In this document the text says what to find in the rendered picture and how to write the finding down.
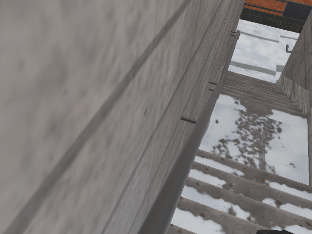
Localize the stairs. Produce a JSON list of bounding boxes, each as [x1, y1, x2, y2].
[[166, 149, 312, 234], [221, 71, 302, 113]]

